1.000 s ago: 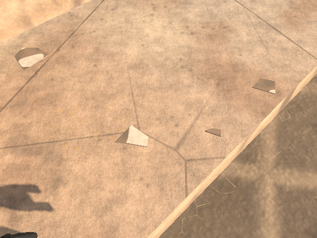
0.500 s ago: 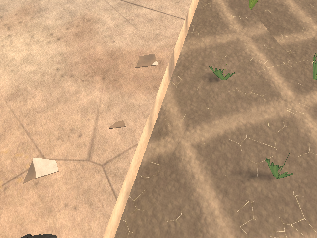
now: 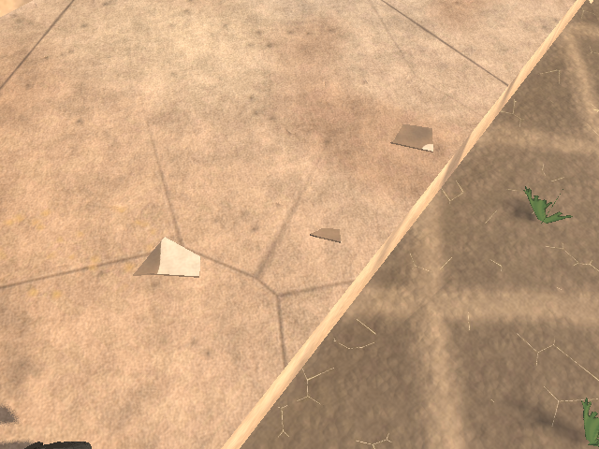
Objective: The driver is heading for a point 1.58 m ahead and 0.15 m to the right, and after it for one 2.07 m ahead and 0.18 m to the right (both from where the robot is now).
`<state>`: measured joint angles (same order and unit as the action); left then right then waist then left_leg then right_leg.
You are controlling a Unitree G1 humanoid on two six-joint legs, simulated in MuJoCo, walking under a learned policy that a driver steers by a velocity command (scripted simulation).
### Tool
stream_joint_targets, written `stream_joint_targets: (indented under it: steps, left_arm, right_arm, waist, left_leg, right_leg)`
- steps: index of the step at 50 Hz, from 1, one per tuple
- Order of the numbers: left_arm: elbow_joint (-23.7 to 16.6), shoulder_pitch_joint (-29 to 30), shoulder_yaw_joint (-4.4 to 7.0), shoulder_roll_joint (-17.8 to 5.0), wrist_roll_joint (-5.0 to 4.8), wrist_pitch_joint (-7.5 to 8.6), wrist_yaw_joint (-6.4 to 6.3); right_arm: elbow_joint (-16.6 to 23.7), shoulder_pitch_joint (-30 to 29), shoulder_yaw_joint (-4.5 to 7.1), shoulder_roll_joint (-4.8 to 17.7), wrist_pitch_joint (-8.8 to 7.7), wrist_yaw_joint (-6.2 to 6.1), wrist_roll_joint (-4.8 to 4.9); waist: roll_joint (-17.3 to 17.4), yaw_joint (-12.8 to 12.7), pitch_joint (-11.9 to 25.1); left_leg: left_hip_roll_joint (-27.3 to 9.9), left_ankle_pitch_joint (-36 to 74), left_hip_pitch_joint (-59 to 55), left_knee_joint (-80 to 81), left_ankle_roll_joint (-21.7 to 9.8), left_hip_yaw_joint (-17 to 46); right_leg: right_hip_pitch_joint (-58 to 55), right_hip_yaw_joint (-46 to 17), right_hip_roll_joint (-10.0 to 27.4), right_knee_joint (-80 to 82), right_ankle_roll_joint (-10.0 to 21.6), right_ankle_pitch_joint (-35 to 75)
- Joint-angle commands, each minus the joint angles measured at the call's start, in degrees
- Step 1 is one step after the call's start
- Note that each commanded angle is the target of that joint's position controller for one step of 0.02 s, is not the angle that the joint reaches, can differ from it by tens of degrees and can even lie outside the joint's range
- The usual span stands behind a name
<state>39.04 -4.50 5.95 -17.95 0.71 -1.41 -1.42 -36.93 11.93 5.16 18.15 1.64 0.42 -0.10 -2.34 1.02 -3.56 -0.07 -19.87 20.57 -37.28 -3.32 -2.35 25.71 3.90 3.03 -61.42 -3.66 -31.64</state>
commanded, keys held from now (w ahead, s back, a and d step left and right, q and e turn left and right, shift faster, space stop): q+shift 0.10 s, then e+shift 0.68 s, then shift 0.04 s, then q+shift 0.10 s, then w+q+shift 0.08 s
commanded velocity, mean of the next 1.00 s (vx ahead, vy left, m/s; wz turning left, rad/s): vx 0.01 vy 0.00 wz -0.24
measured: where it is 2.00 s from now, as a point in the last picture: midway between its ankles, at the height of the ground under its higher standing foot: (262, 341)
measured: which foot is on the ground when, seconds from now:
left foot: down 0.00-0.42, up 0.44-0.66, down 0.68-1.00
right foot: up 0.00-0.34, down 0.36-0.68, up 0.70-1.00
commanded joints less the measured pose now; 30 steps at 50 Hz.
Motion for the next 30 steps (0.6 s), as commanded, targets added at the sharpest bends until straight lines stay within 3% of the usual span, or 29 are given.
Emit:
stream_joint_targets:
  steps: [1, 2, 5, 7, 9, 12, 14, 16, 18, 19, 20, 21, 22, 23, 24, 26, 27, 30]
  left_arm:
    - [-7.1, 5.8, 0.69, -4.4, 0.16, 2.02, -0.68]
    - [-7.0, 5.4, 1.07, -5.2, 0.45, 2.01, -0.95]
    - [-5.7, 3.0, 0.43, -3.2, 0.15, 2.21, -0.34]
    - [-3.9, 1.0, 0.02, -2.9, -0.23, 1.89, -0.24]
    - [-3.3, 0.6, -0.55, -1.8, -0.41, 1.34, 0.01]
    - [-2.5, -0.5, -1.15, -0.9, -0.71, 0.98, 0.72]
    - [-3.2, 0.2, -0.69, -2.9, -1.20, 1.00, 0.98]
    - [-4.2, 0.4, 0.04, -5.4, -1.81, 1.30, 1.13]
    - [-4.8, -0.6, 0.25, -6.3, -1.72, 1.84, 1.38]
    - [-5.2, -1.3, 0.67, -7.9, -1.58, 2.06, 1.33]
    - [-4.8, -2.1, 1.64, -10.8, -1.87, 2.27, 1.24]
    - [-4.5, -5.0, 2.00, -10.5, -2.41, 2.28, 1.20]
    - [-4.3, -8.0, 2.04, -10.5, -1.79, 2.24, 0.95]
    - [-3.5, -12.2, 2.17, -10.7, -0.74, 2.76, 0.84]
    - [-3.5, -11.9, 2.20, -10.8, -0.55, 3.44, 0.62]
    - [-4.8, -5.9, 2.42, -10.3, -2.12, 3.22, -0.28]
    - [-5.4, -4.2, 2.38, -9.3, -2.81, 2.29, -0.70]
    - [-6.6, -3.1, 3.08, -9.7, -2.52, -0.35, -1.34]
  right_arm:
    - [3.7, 1.1, 3.25, 11.3, -2.23, -1.08, 1.36]
    - [4.4, -1.7, 2.71, 10.2, -1.70, -1.79, 2.02]
    - [5.4, -2.2, 2.65, 10.3, -0.82, -2.98, 1.20]
    - [5.4, -2.4, 2.03, 9.3, -0.79, -3.48, 0.73]
    - [4.6, -2.4, 0.88, 7.1, -0.81, -3.46, 0.05]
    - [2.8, -3.8, -1.53, 2.3, -1.43, -2.37, -1.71]
    - [1.8, -4.2, -1.44, 3.9, -1.82, -1.57, -2.22]
    - [1.3, -5.0, -0.37, 7.4, -1.47, -1.83, -1.37]
    - [0.3, -3.0, 0.27, 8.5, -1.14, -2.55, -0.28]
    - [0.4, -2.1, 0.36, 7.8, -1.35, -2.97, -0.47]
    - [1.7, -1.2, 0.29, 6.4, -1.75, -3.23, -1.60]
    - [2.6, -4.1, 0.06, 5.2, -1.98, -3.51, -2.15]
    - [4.0, -8.6, -0.12, 3.8, -2.04, -3.60, -1.61]
    - [5.4, -11.4, -0.22, 2.9, -1.96, -3.54, -0.82]
    - [5.4, -10.7, 0.00, 3.0, -1.78, -3.29, -0.11]
    - [4.6, -8.7, 0.20, 2.9, -1.74, -2.87, 0.20]
    - [4.4, -9.2, 0.19, 2.3, -1.95, -2.83, 0.22]
    - [3.0, -7.5, -0.22, 0.4, -2.58, -1.59, 0.85]
  waist:
    - [5.2, 0.1, 9.9]
    - [5.3, -1.3, 9.2]
    - [6.0, -2.0, 10.9]
    - [6.7, -1.4, 12.2]
    - [8.7, -0.6, 12.6]
    - [11.1, -0.2, 10.8]
    - [12.1, 0.5, 7.2]
    - [11.9, 0.3, 3.8]
    - [9.8, 0.1, 2.9]
    - [6.6, 0.6, 3.9]
    - [-1.6, 2.8, 5.3]
    - [-6.9, 0.6, 7.1]
    - [-11.5, -2.1, 7.3]
    - [-13.3, -4.7, 8.9]
    - [-10.2, -4.1, 10.4]
    - [-4.9, -0.7, 10.4]
    - [-4.6, -0.5, 10.1]
    - [-7.1, -0.8, 11.7]
  left_leg:
    - [-15.5, 36.0, -21.5, 15.3, -12.5, 25.1]
    - [-14.0, 35.6, -18.9, 15.6, -11.0, 23.4]
    - [-11.3, 37.4, -17.3, 15.2, -9.8, 21.7]
    - [-11.7, 38.0, -18.4, 14.3, -9.0, 18.6]
    - [-11.1, 36.4, -15.9, 14.0, -8.3, 16.0]
    - [-10.3, 30.4, -9.6, 15.3, -7.7, 12.6]
    - [-11.0, 24.8, -7.4, 15.9, -8.0, 12.8]
    - [-11.7, 22.5, -8.4, 14.1, -7.9, 13.5]
    - [-11.2, 20.6, -11.1, 11.4, -5.9, 13.6]
    - [-9.1, 15.6, -10.8, 8.1, -3.8, 11.8]
    - [-3.2, 11.3, -8.1, 3.1, -0.5, 6.3]
    - [1.8, 6.4, -4.0, -4.0, 3.4, 1.0]
    - [6.0, -3.5, 3.4, -10.5, 5.2, 1.4]
    - [6.9, -19.0, 11.2, -20.2, 5.7, 5.2]
    - [5.7, -20.7, 13.7, -27.6, 5.9, 8.7]
    - [3.1, -13.5, 13.3, -22.0, 6.1, 9.9]
    - [2.9, -11.2, 11.7, -15.6, 6.6, 9.0]
    - [5.4, -5.0, 2.4, -2.9, 7.3, 7.1]
  right_leg:
    - [19.7, -9.5, -1.5, -9.4, 0.1, 3.2]
    - [17.5, -10.0, -1.5, -6.9, 0.0, 6.6]
    - [12.4, -9.4, -4.4, -0.8, -1.1, 11.8]
    - [10.2, -7.9, -3.7, 4.4, -2.0, 14.1]
    - [4.9, -7.0, -2.1, 8.6, -2.2, 15.7]
    - [-5.2, -5.6, 0.3, 16.8, -1.3, 16.7]
    - [-7.3, -4.0, -0.4, 20.4, -0.3, 15.5]
    - [-5.5, -2.2, -1.7, 25.6, 1.3, 15.5]
    - [-5.2, -2.9, -1.8, 32.0, 3.2, 24.1]
    - [-6.8, -6.8, 0.1, 32.1, 4.8, 36.8]
    - [-9.0, -13.3, 3.0, 30.6, 8.1, 48.3]
    - [-11.5, -21.5, 6.8, 34.3, 13.1, 48.9]
    - [-15.9, -31.0, 11.0, 38.2, 18.5, 49.7]
    - [-22.0, -37.5, 14.4, 41.1, 22.1, 50.7]
    - [-24.4, -36.8, 14.3, 40.2, 21.9, 50.9]
    - [-22.3, -30.1, 9.7, 38.8, 16.7, 47.1]
    - [-21.2, -28.7, 7.6, 39.2, 14.8, 43.6]
    - [-16.6, -28.4, 4.5, 38.6, 13.4, 39.7]
Velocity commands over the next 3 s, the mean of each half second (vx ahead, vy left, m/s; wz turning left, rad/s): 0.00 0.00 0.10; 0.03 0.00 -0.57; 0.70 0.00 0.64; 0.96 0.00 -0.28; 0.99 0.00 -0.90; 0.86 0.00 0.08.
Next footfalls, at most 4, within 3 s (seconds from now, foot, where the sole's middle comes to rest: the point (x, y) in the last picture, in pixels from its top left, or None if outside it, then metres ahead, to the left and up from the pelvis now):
0.36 right None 0.10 -0.14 -0.76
0.68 left None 0.10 0.09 -0.76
1.08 right None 0.01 -0.15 -0.76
1.52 left None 0.34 0.05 -0.76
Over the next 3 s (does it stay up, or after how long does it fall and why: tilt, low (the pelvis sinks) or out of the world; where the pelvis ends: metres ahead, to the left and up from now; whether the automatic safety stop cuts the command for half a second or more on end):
stays up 1.50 -0.19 0.15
